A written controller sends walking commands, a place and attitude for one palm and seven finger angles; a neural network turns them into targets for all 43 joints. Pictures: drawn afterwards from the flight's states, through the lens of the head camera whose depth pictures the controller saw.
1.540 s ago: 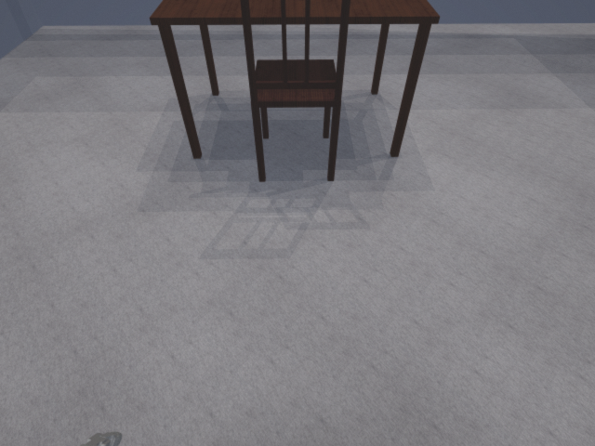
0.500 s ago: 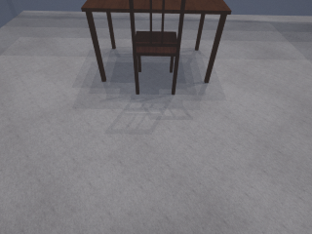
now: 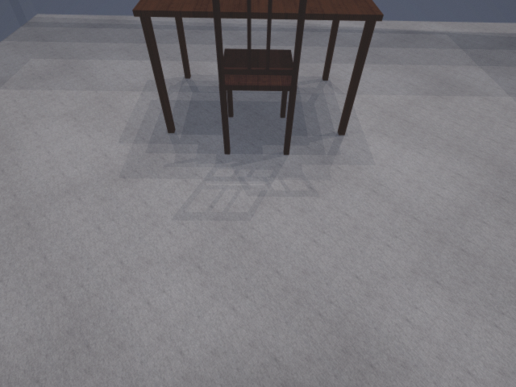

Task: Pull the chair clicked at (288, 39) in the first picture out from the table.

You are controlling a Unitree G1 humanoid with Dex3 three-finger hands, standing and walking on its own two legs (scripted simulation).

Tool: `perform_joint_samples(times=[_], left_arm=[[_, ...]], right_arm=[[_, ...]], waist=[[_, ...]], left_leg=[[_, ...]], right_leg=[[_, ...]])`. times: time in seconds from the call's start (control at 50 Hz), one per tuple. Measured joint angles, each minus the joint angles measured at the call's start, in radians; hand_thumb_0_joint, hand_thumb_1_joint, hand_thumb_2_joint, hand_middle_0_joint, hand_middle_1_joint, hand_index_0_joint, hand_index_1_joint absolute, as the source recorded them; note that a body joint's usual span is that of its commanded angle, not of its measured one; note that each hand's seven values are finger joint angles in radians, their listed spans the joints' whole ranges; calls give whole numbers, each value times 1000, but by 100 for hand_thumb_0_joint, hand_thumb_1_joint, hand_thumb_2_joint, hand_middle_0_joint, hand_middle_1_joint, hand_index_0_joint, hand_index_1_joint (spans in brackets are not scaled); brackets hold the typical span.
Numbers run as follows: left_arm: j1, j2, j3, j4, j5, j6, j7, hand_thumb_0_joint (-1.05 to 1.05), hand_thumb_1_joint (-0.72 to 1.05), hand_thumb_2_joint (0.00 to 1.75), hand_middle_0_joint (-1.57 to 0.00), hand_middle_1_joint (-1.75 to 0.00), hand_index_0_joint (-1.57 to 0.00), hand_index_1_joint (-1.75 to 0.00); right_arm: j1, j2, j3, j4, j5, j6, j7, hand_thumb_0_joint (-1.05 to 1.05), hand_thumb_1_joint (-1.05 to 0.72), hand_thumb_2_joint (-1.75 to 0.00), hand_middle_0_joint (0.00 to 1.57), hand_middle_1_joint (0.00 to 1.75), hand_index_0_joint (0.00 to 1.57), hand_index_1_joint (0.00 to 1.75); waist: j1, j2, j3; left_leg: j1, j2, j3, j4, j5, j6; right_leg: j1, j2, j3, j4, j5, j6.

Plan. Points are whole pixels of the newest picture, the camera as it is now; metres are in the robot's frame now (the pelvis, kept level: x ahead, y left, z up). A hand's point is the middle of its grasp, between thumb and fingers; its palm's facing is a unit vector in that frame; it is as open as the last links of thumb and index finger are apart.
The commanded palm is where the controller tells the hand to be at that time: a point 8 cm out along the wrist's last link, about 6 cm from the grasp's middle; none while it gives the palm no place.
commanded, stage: walk to a spot facing it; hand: left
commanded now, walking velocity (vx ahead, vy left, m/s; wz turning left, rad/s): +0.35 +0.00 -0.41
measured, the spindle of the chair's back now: (249, 33) +1.50 +0.13 -0.08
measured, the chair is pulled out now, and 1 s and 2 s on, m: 0.00 0.00 0.00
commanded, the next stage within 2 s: turn to face it in 1.92 s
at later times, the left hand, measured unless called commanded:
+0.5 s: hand out of the picture +0.05 +0.16 -0.19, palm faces -0.02 -0.99 -0.17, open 7.4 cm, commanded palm none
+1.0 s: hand (192, 248) +0.44 +0.19 -0.17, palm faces -0.28 -0.94 -0.19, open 7.4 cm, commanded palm none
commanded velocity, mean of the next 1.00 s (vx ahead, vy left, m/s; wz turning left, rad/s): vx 0.36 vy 0.00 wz -0.30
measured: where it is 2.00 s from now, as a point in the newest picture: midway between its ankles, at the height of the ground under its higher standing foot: (303, 277)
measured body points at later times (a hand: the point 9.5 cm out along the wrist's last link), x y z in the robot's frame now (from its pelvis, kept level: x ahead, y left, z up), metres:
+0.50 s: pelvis +0.10 -0.01 -0.02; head +0.12 +0.00 +0.43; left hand +0.05 +0.21 -0.17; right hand +0.09 -0.25 -0.17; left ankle +0.09 +0.10 -0.69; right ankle +0.00 -0.12 -0.75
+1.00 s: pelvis +0.29 +0.03 +0.00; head +0.31 +0.03 +0.45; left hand +0.45 +0.24 -0.15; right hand +0.20 -0.20 -0.15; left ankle +0.27 +0.11 -0.75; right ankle +0.33 -0.14 -0.68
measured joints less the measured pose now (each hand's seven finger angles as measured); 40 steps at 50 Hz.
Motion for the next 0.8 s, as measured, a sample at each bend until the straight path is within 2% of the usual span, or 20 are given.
perform_joint_samples(times=[0.12, 0.22, 0.3, 0.34, 0.38, 0.42, 0.46, 0.5, 0.54, 0.62, 0.66, 0.7, 0.74, 0.76, 0.8], left_arm=[[37, -23, 3, -2, 3, 15, 5, 1, 91, 90, -20, -29, -20, -30], [129, -71, 14, -17, 10, 26, -16, 1, 91, 90, -20, -29, -20, -30], [198, -109, 24, -21, 11, 16, -24, 1, 91, 90, -20, -29, -20, -30], [218, -131, 28, -18, 13, 7, -26, 1, 91, 90, -20, -29, -20, -30], [233, -154, 32, -20, 15, -15, -21, 1, 91, 90, -20, -29, -20, -30], [252, -173, 36, -24, 14, -41, -6, 1, 91, 90, -20, -29, -20, -30], [280, -192, 35, -24, 18, -54, 8, 0, 91, 90, -20, -29, -20, -30], [310, -206, 34, -11, 22, -55, 16, 0, 91, 90, -20, -29, -20, -30], [337, -215, 31, 9, 23, -50, 17, 0, 91, 90, -20, -29, -20, -30], [364, -214, 36, 50, 18, -35, 12, 0, 90, 90, -20, -30, -20, -30], [375, -211, 45, 59, 11, -30, 9, 1, 90, 90, -20, -30, -20, -30], [352, -196, 54, 65, 6, -16, 5, 1, 90, 90, -20, -30, -20, -30], [313, -174, 63, 57, 9, -5, 5, 1, 91, 90, -20, -30, -20, -30], [288, -162, 69, 47, 13, -3, 3, 1, 91, 90, -20, -29, -20, -30], [235, -141, 79, 15, 20, -3, -2, 1, 91, 90, -20, -29, -20, -30]], right_arm=[[20, 23, 1, -2, -11, 12, -3, 1, -91, -89, 20, 30, 20, 30], [87, 71, -5, -20, -16, 9, 2, 1, -91, -89, 20, 30, 20, 30], [152, 110, -15, -26, -12, -5, 1, 1, -91, -89, 20, 30, 20, 30], [187, 121, -22, -21, -10, -10, -1, 1, -91, -89, 20, 30, 20, 30], [216, 127, -28, -7, -8, -5, -3, 1, -91, -89, 20, 30, 20, 30], [217, 137, -28, 9, -10, 8, -4, 1, -91, -89, 20, 30, 20, 30], [194, 142, -31, 7, -12, 12, -2, 1, -91, -89, 20, 30, 20, 30], [157, 148, -36, -13, -10, 9, 3, 1, -91, -89, 20, 30, 20, 30], [110, 153, -41, -46, -7, 4, 10, 1, -91, -89, 20, 30, 20, 30], [23, 170, -42, -118, -1, -26, 20, 1, -91, -89, 20, 30, 20, 30], [-1, 172, -37, -149, -5, -55, 15, 1, -91, -89, 20, 30, 20, 30], [-16, 184, -37, -162, -12, -76, 5, 1, -91, -89, 20, 30, 20, 30], [-2, 198, -35, -159, -14, -75, -1, 0, -91, -89, 20, 30, 20, 30], [13, 205, -34, -153, -16, -74, -5, 0, -91, -89, 20, 30, 20, 30], [53, 217, -35, -130, -15, -75, -13, 0, -91, -89, 20, 30, 20, 30]], waist=[[9, 0, -24], [13, -3, -49], [12, -14, -45], [5, 2, -40], [2, 25, -39], [17, 21, -33], [34, 13, -22], [42, 0, -15], [44, -12, -10], [38, -35, 7], [34, -34, 12], [32, -46, 25], [32, -54, 20], [31, -56, 15], [31, -57, 4]], left_leg=[[-13, 9, 19, 45, -39, -2], [-32, 26, 55, 129, -117, 6], [-33, 36, 88, 202, -193, -2], [-34, 53, 83, 246, -236, -9], [-73, 74, 70, 353, -271, -5], [-152, 66, 70, 543, -318, -5], [-231, 57, 79, 662, -331, -6], [-296, 55, 93, 661, -317, -9], [-346, 60, 98, 600, -261, -10], [-350, 59, 107, 376, -104, -3], [-294, 60, 114, 266, -41, 15], [-284, 63, 148, 331, -63, 48], [-237, 64, 180, 325, -102, 62], [-209, 62, 191, 298, -106, 63], [-153, 54, 209, 230, -93, 60]], right_leg=[[-18, 9, 18, 37, -27, -1], [-58, 28, 53, 137, -123, -17], [-88, 27, 66, 238, -172, -31], [-77, 40, 58, 259, -205, -17], [-65, 59, 38, 265, -231, -22], [-41, 61, 37, 244, -238, -32], [-4, 57, 52, 195, -226, -34], [33, 49, 72, 141, -214, -29], [68, 39, 93, 92, -205, -19], [133, 18, 126, 49, -227, 10], [118, 20, 135, 149, -284, 9], [12, 17, 112, 450, -317, -19], [-111, 8, 64, 711, -272, -37], [-168, -3, 35, 790, -234, -40], [-263, -26, -10, 854, -169, -37]])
